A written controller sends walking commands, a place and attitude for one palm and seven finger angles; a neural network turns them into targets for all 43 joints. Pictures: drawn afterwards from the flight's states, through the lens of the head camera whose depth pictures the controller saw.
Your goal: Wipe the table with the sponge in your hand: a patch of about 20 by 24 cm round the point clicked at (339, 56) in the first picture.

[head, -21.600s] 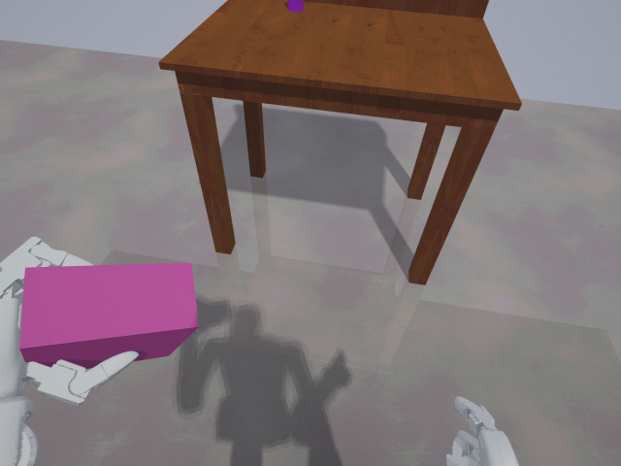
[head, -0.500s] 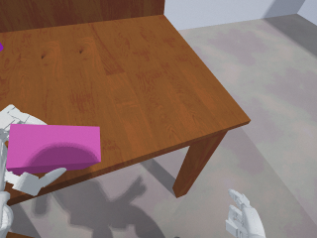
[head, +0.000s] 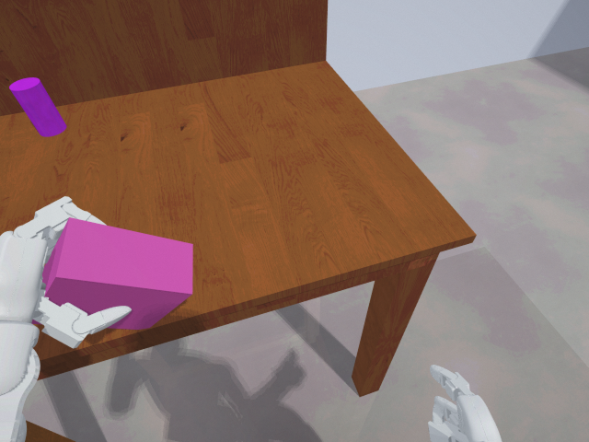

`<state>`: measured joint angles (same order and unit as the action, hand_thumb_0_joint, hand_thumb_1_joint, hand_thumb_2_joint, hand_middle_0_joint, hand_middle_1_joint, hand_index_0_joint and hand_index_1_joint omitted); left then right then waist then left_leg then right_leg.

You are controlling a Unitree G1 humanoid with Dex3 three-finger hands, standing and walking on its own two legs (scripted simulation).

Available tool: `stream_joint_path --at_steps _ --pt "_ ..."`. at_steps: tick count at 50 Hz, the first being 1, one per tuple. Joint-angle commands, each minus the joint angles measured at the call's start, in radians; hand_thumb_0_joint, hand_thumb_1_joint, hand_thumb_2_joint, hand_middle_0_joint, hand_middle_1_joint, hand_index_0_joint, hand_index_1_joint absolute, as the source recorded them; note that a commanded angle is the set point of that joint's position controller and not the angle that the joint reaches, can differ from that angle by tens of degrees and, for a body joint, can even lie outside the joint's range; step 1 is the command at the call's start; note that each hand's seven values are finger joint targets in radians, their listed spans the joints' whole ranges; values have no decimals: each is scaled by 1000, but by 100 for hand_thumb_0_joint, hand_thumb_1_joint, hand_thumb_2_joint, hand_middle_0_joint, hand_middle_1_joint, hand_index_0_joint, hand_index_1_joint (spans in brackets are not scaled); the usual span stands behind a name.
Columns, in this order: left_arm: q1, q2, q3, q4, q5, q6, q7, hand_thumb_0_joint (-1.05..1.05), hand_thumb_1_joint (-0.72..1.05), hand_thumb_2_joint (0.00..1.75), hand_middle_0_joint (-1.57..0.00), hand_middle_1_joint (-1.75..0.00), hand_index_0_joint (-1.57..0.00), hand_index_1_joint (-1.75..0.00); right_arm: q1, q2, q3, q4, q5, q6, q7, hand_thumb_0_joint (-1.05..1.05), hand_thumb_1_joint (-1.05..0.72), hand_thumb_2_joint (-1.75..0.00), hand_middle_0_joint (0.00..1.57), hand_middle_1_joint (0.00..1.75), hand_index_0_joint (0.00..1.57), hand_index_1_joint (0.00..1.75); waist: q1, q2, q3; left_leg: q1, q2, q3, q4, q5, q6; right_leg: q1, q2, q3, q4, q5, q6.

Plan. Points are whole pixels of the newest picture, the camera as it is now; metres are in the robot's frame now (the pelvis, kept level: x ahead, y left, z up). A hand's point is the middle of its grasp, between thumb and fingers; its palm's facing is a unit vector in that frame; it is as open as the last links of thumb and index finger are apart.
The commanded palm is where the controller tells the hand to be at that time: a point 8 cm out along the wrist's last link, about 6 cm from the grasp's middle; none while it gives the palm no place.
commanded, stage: turn the palm down, sponge in hand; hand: left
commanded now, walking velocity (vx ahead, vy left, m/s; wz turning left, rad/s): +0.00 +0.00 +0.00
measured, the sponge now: (133, 284) +0.25 +0.22 +0.12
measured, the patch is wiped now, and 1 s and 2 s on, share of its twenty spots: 0.00 0.00 0.00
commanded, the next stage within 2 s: move the sponge above the wiping area in 1.90 s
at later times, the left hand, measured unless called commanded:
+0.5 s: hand (70, 256) +0.24 +0.26 +0.19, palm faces +0.34 -0.50 -0.80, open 10.5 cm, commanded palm +0.20 +0.29 +0.24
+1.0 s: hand (21, 227) +0.25 +0.30 +0.22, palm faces +0.33 -0.24 -0.91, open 10.5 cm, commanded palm +0.20 +0.30 +0.28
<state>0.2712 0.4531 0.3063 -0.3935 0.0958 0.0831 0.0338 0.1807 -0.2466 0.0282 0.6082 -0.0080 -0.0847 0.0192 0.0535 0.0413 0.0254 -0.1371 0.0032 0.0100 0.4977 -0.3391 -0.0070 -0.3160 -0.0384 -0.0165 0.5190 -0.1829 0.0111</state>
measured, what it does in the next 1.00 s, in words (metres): stands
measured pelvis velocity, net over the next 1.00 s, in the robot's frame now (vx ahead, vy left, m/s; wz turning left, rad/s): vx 0.02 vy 0.02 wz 0.01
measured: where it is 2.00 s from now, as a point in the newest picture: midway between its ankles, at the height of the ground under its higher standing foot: outside the picture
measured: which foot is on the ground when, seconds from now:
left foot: down 0.00-1.00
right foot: down 0.00-1.00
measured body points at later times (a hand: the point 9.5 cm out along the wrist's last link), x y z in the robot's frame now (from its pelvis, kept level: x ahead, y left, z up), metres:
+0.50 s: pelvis +0.02 -0.01 +0.00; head +0.02 -0.04 +0.45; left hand +0.22 +0.28 +0.23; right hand +0.23 -0.24 -0.09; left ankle -0.04 +0.13 -0.73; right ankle +0.06 -0.13 -0.73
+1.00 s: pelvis +0.02 +0.02 +0.01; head +0.02 -0.02 +0.46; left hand +0.23 +0.31 +0.27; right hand +0.27 -0.17 -0.07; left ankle -0.04 +0.13 -0.73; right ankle +0.06 -0.13 -0.73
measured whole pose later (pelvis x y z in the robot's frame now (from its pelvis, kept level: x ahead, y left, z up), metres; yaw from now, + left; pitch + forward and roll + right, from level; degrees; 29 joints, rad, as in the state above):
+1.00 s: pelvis +0.02 +0.02 +0.01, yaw +1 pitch -3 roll +0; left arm 0.10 0.66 0.15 -0.51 0.53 0.47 -0.05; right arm 0.03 -0.26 0.06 0.63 0.04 0.05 -0.05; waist 0.14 0.11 0.01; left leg -0.02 0.00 0.00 0.36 -0.30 0.01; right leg -0.18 -0.04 -0.03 0.37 -0.14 0.03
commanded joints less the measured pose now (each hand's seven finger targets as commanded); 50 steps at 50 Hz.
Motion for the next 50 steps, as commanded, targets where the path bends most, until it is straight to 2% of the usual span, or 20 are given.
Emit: stream_joint_path --at_steps 1,3,5,6,10,11,14,19,20,24,25,28,30,34,35,37,40,44,45,50 --pt "-263 307 191 -282 33 -141 95 0 10 130 -120 -160 -120 -160 -125 -84 -54 -167 -13 -54 -40 0 -90 -90 20 30 20 30 33 -33 -199 -184 -21 21 -94 133 26 200 33 -22 -76 -146 -19" --pt "-232 270 165 -153 24 -127 93 0 10 130 -120 -160 -120 -160 -94 -109 -62 -120 -6 -48 -50 0 -90 -90 20 30 20 30 13 -10 -125 -187 -17 21 -91 105 22 181 25 -11 -99 -138 -15" --pt "-254 316 175 -102 49 -66 93 0 10 130 -120 -160 -120 -160 -124 -114 -62 -113 12 -35 -55 0 -90 -90 20 30 20 30 17 76 -120 -189 -19 37 -89 87 18 194 15 13 -118 -160 -23" --pt "-281 293 129 -113 60 -41 92 0 10 130 -120 -160 -120 -160 -119 -111 -66 -115 11 -30 -58 0 -90 -90 20 30 20 30 18 77 -142 -190 -18 39 -82 108 17 220 -3 15 -128 -155 -24" --pt "-250 356 129 -115 104 62 64 0 10 130 -120 -160 -120 -160 -181 -120 -56 -132 31 -11 -71 0 -90 -90 20 30 20 30 22 14 -136 -186 -10 45 -64 142 20 258 -16 65 -150 -198 -21" --pt "-275 341 102 -142 112 57 52 0 10 130 -120 -160 -120 -160 -163 -119 -57 -134 27 -8 -75 0 -90 -90 20 30 20 30 23 -41 -145 -192 -7 37 -63 155 24 268 -26 62 -151 -192 -15" --pt "-241 380 131 -214 121 25 27 0 10 130 -120 -160 -120 -160 -165 -122 -66 -144 24 -8 -86 0 -90 -90 20 30 20 30 30 -78 -168 -163 -8 30 -49 190 34 274 -21 69 -147 -160 -5" --pt "-132 393 178 -263 143 -7 38 0 10 130 -120 -160 -120 -160 -134 -123 -75 -144 23 -10 -87 0 -90 -90 20 30 20 30 52 -27 -217 -111 -11 31 -64 320 37 290 9 -1 -87 90 -10" --pt "-120 418 207 -265 155 9 48 0 10 130 -120 -160 -120 -160 -163 -119 -67 -150 34 -12 -81 0 -90 -90 20 30 20 30 56 43 -211 -104 -11 34 -70 332 32 280 18 -3 -83 98 -16" --pt "-113 383 163 -239 195 90 77 0 10 130 -120 -160 -120 -160 -131 -132 -73 -139 32 7 -82 0 -90 -90 20 30 20 30 59 56 -182 -106 -6 37 -88 390 23 300 13 -18 -79 183 -20" --pt "-136 394 170 -236 212 119 80 0 10 130 -120 -160 -120 -160 -178 -128 -60 -145 45 6 -80 0 -90 -90 20 30 20 30 52 80 -148 -108 -5 37 -94 383 22 283 22 -12 -87 159 -23" --pt "-158 393 127 -277 251 163 68 0 10 130 -120 -160 -120 -160 -167 -140 -63 -150 37 18 -85 0 -90 -90 20 30 20 30 57 21 -195 -80 -2 30 -107 430 27 318 23 -28 -83 204 -21" --pt "-206 386 96 -315 277 193 43 0 10 130 -120 -160 -120 -160 -239 -128 -40 -173 48 16 -85 0 -90 -90 20 30 20 30 54 43 -179 -63 -3 24 -119 426 30 298 37 -24 -92 178 -23" --pt "-245 397 48 -325 332 210 4 0 10 130 -120 -160 -120 -160 -216 -142 -43 -158 36 27 -98 0 -90 -90 20 30 20 30 50 19 -189 -34 0 10 -142 450 33 304 40 -38 -102 189 -24" --pt "-266 406 57 -360 342 225 -5 0 10 130 -120 -160 -120 -160 -280 -131 -27 -178 47 22 -94 0 -90 -90 20 30 20 30 59 76 -192 -27 -1 7 -148 444 30 307 48 -27 -104 171 -30" --pt "-265 404 41 -332 377 229 -4 0 10 130 -120 -160 -120 -160 -237 -130 -34 -156 33 31 -95 0 -90 -90 20 30 20 30 61 55 -196 -17 4 4 -153 503 26 323 43 -38 -104 204 -33" --pt "-293 442 77 -352 419 275 -7 0 10 130 -120 -160 -120 -160 -308 -127 -20 -169 41 44 -84 0 -90 -90 20 30 20 30 81 105 -209 -19 6 -11 -163 547 15 351 53 -25 -106 211 -43" --pt "-318 434 47 -281 449 328 -13 0 10 130 -120 -160 -120 -160 -284 -135 -24 -145 37 77 -81 0 -90 -90 20 30 20 30 79 66 -188 -30 9 -11 -183 556 8 360 43 -34 -125 225 -44" --pt "-348 446 56 -291 459 354 -25 0 10 130 -120 -160 -120 -160 -353 -128 -11 -155 51 77 -75 0 -90 -90 20 30 20 30 83 99 -194 -34 8 -10 -188 528 9 363 55 -20 -124 203 -49" --pt "-428 430 -26 -290 507 417 -89 0 10 130 -120 -160 -120 -160 -405 -130 0 -163 60 96 -72 0 -90 -90 20 30 20 30 72 84 -195 -24 1 -11 -193 514 20 355 59 -16 -132 207 -49"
